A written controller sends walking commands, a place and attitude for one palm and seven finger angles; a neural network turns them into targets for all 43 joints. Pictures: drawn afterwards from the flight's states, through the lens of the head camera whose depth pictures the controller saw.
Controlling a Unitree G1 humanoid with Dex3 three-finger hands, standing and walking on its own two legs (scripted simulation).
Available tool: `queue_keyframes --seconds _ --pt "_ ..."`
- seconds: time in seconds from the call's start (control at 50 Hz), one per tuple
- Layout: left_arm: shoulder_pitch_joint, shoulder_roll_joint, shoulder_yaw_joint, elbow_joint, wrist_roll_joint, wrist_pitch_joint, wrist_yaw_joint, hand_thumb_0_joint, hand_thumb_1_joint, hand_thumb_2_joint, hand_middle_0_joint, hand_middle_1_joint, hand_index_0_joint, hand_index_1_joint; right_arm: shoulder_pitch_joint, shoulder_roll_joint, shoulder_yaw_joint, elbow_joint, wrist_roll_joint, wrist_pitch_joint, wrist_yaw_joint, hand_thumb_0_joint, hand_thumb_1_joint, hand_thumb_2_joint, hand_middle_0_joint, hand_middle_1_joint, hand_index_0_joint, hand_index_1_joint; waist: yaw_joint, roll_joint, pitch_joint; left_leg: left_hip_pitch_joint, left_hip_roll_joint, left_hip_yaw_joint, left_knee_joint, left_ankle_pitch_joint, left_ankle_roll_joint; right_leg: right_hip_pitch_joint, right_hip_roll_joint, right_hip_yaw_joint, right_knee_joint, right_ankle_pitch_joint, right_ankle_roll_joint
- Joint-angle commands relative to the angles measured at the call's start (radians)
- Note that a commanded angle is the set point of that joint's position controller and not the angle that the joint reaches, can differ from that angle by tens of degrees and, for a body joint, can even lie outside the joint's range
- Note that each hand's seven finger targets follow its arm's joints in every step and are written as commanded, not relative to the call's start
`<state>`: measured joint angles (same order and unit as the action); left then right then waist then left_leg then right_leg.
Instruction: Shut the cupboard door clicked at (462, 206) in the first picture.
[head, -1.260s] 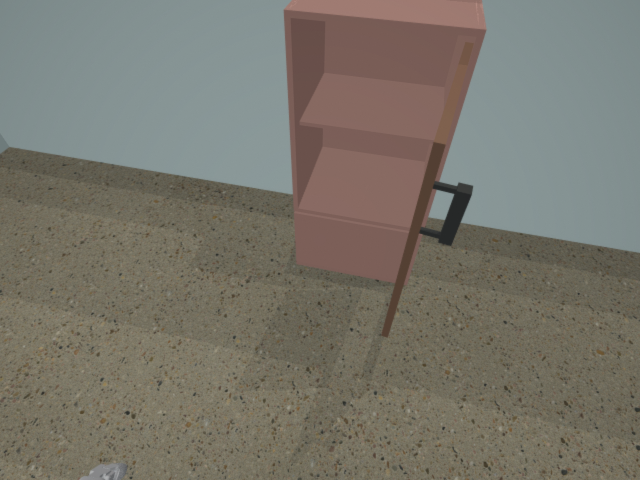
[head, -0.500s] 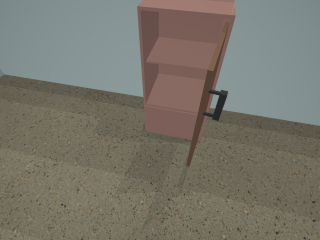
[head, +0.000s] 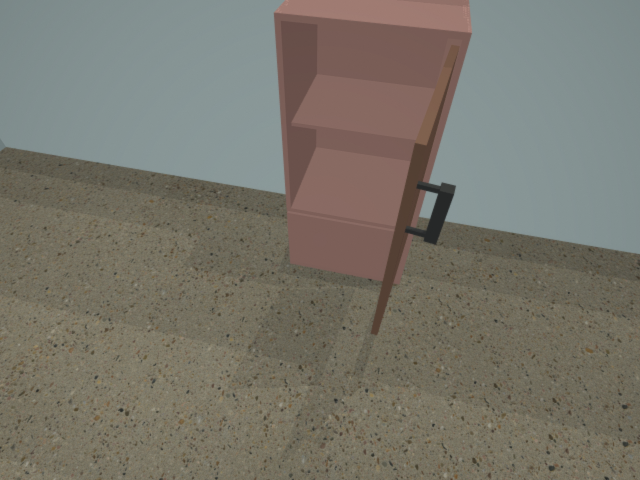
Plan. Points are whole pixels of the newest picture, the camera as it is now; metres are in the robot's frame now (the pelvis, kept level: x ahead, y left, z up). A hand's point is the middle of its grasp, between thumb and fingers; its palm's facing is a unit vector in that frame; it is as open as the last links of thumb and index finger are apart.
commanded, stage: look at it before walking up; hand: left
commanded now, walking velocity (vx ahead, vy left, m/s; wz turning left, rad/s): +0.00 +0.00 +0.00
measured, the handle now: (427, 212) +0.59 -0.17 -0.03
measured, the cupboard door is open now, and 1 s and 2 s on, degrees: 82 82 82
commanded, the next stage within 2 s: walk around to get in front in 0.18 s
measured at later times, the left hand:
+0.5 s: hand out of the picture +0.07 +0.24 -0.17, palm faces -0.06 -0.95 -0.32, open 7.4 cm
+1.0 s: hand out of the picture +0.06 +0.16 -0.16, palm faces -0.25 -0.94 -0.25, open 7.4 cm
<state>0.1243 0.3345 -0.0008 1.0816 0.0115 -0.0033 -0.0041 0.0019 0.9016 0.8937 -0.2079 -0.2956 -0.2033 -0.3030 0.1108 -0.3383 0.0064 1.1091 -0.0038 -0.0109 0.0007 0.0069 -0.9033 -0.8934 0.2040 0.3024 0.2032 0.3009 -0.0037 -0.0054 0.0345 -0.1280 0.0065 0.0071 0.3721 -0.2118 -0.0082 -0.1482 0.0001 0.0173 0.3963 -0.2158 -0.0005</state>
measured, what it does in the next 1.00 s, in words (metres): lifts its left foot, turning right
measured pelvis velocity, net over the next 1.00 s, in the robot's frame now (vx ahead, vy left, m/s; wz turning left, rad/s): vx -0.03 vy -0.02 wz -0.35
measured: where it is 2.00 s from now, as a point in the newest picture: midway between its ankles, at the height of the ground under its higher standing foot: outside the picture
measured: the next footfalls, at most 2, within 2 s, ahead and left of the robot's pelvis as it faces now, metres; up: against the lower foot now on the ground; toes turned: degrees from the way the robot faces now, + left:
left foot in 1.20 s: +0.05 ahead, +0.12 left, +0.00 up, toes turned -28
right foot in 1.64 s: -0.09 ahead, -0.09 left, +0.00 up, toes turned -48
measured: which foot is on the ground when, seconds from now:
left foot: down 0.00-0.66, up 0.68-1.00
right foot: down 0.00-1.00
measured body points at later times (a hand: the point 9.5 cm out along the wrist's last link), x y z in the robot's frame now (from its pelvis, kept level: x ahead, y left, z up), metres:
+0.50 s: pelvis +0.00 +0.00 -0.01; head +0.01 +0.00 +0.44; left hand +0.08 +0.28 -0.14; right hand +0.07 -0.28 -0.14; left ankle -0.01 +0.12 -0.75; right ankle +0.00 -0.12 -0.74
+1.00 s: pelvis -0.03 -0.02 +0.00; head +0.01 -0.05 +0.44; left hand +0.08 +0.21 -0.14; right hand -0.01 -0.30 -0.15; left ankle +0.00 +0.15 -0.68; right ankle -0.02 -0.10 -0.75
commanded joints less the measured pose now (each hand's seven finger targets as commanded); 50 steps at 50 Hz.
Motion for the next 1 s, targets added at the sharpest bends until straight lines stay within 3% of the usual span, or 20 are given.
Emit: queue_keyframes --seconds 0.0,0.3,0.36,0.42,0.46,0.5,0.54,0.56,0.6,0.62,0.64,0.66,0.68,0.7,0.72,0.74,0.78,0.82,0.86,0.98 --pt "-0.039 0.211 0.039 -0.067 -0.001 -0.027 0.015 0.000 0.900 0.900 -0.200 -0.300 -0.200 -0.300 -0.050 -0.207 -0.041 -0.061 -0.004 -0.024 -0.016 0.000 -0.900 -0.900 0.200 0.300 0.200 0.300 0.002 0.004 -0.065 0.012 0.110 -0.096 -0.061 0.137 0.031 0.003 -0.120 0.105 -0.073 0.155 -0.033" --pt "-0.041 0.216 0.042 -0.066 -0.001 -0.020 0.014 0.000 0.900 0.900 -0.200 -0.300 -0.200 -0.300 -0.046 -0.213 -0.043 -0.062 -0.004 -0.025 -0.022 0.000 -0.900 -0.900 0.200 0.300 0.200 0.300 0.000 0.014 -0.064 0.046 0.121 -0.081 -0.059 0.178 0.028 0.000 -0.109 0.111 -0.062 0.215 -0.034" --pt "0.023 0.111 0.033 -0.073 -0.001 0.011 0.019 0.000 0.900 0.900 -0.200 -0.300 -0.200 -0.300 0.020 -0.099 -0.033 -0.070 -0.007 -0.006 -0.028 0.000 -0.900 -0.900 0.200 0.300 0.200 0.300 -0.004 0.006 -0.069 0.049 0.129 -0.027 0.005 0.200 0.011 -0.044 -0.102 0.124 0.005 0.292 -0.025" --pt "0.052 0.106 0.044 -0.113 0.004 0.030 0.016 0.000 0.900 0.900 -0.200 -0.300 -0.200 -0.300 0.045 -0.105 -0.051 -0.112 -0.007 0.012 -0.035 0.000 -0.900 -0.900 0.200 0.300 0.200 0.300 -0.006 0.022 -0.055 0.032 0.155 -0.014 0.038 0.160 0.019 -0.115 -0.075 0.134 0.082 0.277 -0.025" --pt "0.061 0.098 0.052 -0.144 0.006 0.039 0.011 0.000 0.900 0.900 -0.200 -0.300 -0.200 -0.300 0.039 -0.115 -0.064 -0.145 -0.009 0.018 -0.037 0.000 -0.900 -0.900 0.200 0.300 0.200 0.300 -0.004 0.046 -0.040 0.009 0.184 -0.028 0.038 0.110 0.036 -0.170 -0.046 0.129 0.148 0.231 -0.021" --pt "0.078 0.077 0.058 -0.166 0.006 0.045 0.003 0.000 0.900 0.900 -0.200 -0.300 -0.200 -0.300 0.024 -0.127 -0.078 -0.172 -0.011 0.019 -0.036 0.000 -0.900 -0.900 0.200 0.300 0.200 0.300 0.004 0.121 -0.027 -0.032 0.251 -0.064 0.005 0.080 0.075 -0.209 -0.008 0.086 0.276 0.117 -0.009" --pt "0.093 0.048 0.066 -0.189 0.007 0.054 -0.002 0.000 0.900 0.900 -0.200 -0.300 -0.200 -0.300 0.008 -0.131 -0.089 -0.196 -0.012 0.015 -0.033 0.000 -0.900 -0.900 0.200 0.300 0.200 0.300 0.013 0.198 -0.027 -0.073 0.353 -0.101 -0.041 0.147 0.150 -0.229 0.005 0.005 0.478 -0.219 0.013" --pt "0.098 0.040 0.072 -0.201 0.007 0.055 -0.004 0.000 0.900 0.900 -0.200 -0.300 -0.200 -0.300 -0.007 -0.126 -0.090 -0.210 -0.014 0.013 -0.033 0.000 -0.900 -0.900 0.200 0.300 0.200 0.300 0.020 0.194 -0.018 -0.104 0.379 -0.096 -0.029 0.194 0.170 -0.214 -0.025 0.005 0.506 -0.277 0.014" --pt "0.180 0.019 0.079 -0.196 0.009 0.046 -0.010 0.000 0.900 0.900 -0.200 -0.300 -0.200 -0.300 -0.045 -0.120 -0.095 -0.227 -0.020 0.016 -0.032 0.000 -0.900 -0.900 0.200 0.300 0.200 0.300 0.067 0.145 -0.027 -0.146 0.327 0.010 0.113 0.223 0.113 -0.107 -0.038 -0.028 0.349 -0.189 0.010" --pt "0.243 0.045 0.087 -0.181 0.014 0.038 -0.009 0.000 0.900 0.900 -0.200 -0.300 -0.200 -0.300 -0.053 -0.110 -0.096 -0.234 -0.014 0.023 -0.029 0.000 -0.900 -0.900 0.200 0.300 0.200 0.300 0.096 0.049 -0.033 -0.218 0.262 0.076 0.284 0.128 0.053 -0.019 -0.047 -0.005 0.182 -0.005 0.003" --pt "0.267 0.140 0.106 -0.185 0.027 0.018 0.005 0.000 0.900 0.900 -0.200 -0.300 -0.200 -0.300 -0.017 -0.027 -0.084 -0.260 -0.008 0.031 -0.024 0.000 -0.900 -0.900 0.200 0.300 0.200 0.300 0.086 -0.294 -0.027 -0.398 0.088 0.167 0.578 -0.222 -0.040 0.027 -0.257 0.373 -0.040 0.212 -0.072" --pt "0.280 0.173 0.104 -0.194 0.011 0.017 0.014 0.000 0.900 0.900 -0.200 -0.300 -0.200 -0.300 -0.037 -0.014 -0.080 -0.286 -0.005 0.035 -0.024 0.000 -0.900 -0.900 0.200 0.300 0.200 0.300 0.089 -0.286 -0.035 -0.431 0.034 0.041 0.725 -0.394 -0.048 -0.044 -0.377 0.550 -0.124 0.307 -0.185" --pt "0.247 0.151 0.108 -0.205 0.011 0.019 0.023 0.000 0.900 0.900 -0.200 -0.300 -0.200 -0.300 -0.055 -0.015 -0.084 -0.279 -0.005 0.041 -0.028 0.000 -0.900 -0.900 0.200 0.300 0.200 0.300 0.075 -0.220 -0.021 -0.444 0.046 -0.044 0.793 -0.338 -0.040 -0.081 -0.342 0.568 -0.155 0.162 -0.186" --pt "0.183 0.129 0.105 -0.218 0.009 0.018 0.024 0.000 0.900 0.900 -0.200 -0.300 -0.200 -0.300 -0.051 -0.023 -0.086 -0.269 -0.006 0.037 -0.026 0.000 -0.900 -0.900 0.200 0.300 0.200 0.300 0.047 -0.168 0.007 -0.463 0.062 -0.064 0.817 -0.262 -0.040 -0.095 -0.307 0.537 -0.142 0.093 -0.192" --pt "0.135 0.102 0.102 -0.231 0.006 0.016 0.026 0.000 0.900 0.900 -0.200 -0.300 -0.200 -0.300 -0.018 -0.024 -0.089 -0.251 -0.009 0.036 -0.023 0.000 -0.900 -0.900 0.200 0.300 0.200 0.300 0.021 -0.115 -0.004 -0.444 0.081 -0.060 0.807 -0.194 -0.046 -0.089 -0.267 0.454 -0.118 0.107 -0.183" --pt "0.125 0.084 0.099 -0.237 0.005 0.012 0.024 0.000 0.900 0.900 -0.200 -0.300 -0.200 -0.300 0.004 -0.012 -0.086 -0.237 -0.013 0.033 -0.021 0.000 -0.900 -0.900 0.200 0.300 0.200 0.300 0.014 -0.086 -0.041 -0.426 0.076 -0.047 0.789 -0.156 -0.054 -0.055 -0.231 0.392 -0.094 0.167 -0.173" --pt "0.156 0.069 0.100 -0.226 0.004 0.009 0.020 0.000 0.900 0.900 -0.200 -0.300 -0.200 -0.300 0.008 0.002 -0.086 -0.230 -0.013 0.035 -0.025 0.000 -0.900 -0.900 0.200 0.300 0.200 0.300 0.024 -0.094 -0.078 -0.412 0.064 -0.036 0.754 -0.140 -0.065 -0.020 -0.204 0.360 -0.074 0.234 -0.165" --pt "0.184 0.068 0.105 -0.214 0.004 0.009 0.020 0.000 0.900 0.900 -0.200 -0.300 -0.200 -0.300 0.004 0.009 -0.086 -0.231 -0.013 0.035 -0.028 0.000 -0.900 -0.900 0.200 0.300 0.200 0.300 0.034 -0.065 -0.103 -0.421 0.058 -0.035 0.722 -0.141 -0.070 0.033 -0.198 0.364 -0.058 0.280 -0.169" --pt "0.197 0.070 0.109 -0.211 0.004 0.011 0.016 0.000 0.900 0.900 -0.200 -0.300 -0.200 -0.300 0.000 0.016 -0.086 -0.237 -0.013 0.037 -0.031 0.000 -0.900 -0.900 0.200 0.300 0.200 0.300 0.036 -0.088 -0.104 -0.430 0.053 -0.036 0.702 -0.140 -0.073 0.044 -0.187 0.372 -0.063 0.261 -0.168" --pt "0.200 0.077 0.119 -0.212 0.009 0.021 0.012 0.000 0.900 0.900 -0.200 -0.300 -0.200 -0.300 -0.029 0.010 -0.084 -0.268 -0.009 0.032 -0.037 0.000 -0.900 -0.900 0.200 0.300 0.200 0.300 0.051 -0.123 -0.098 -0.389 0.034 -0.039 0.566 -0.183 -0.065 0.039 -0.175 0.450 -0.073 0.221 -0.184"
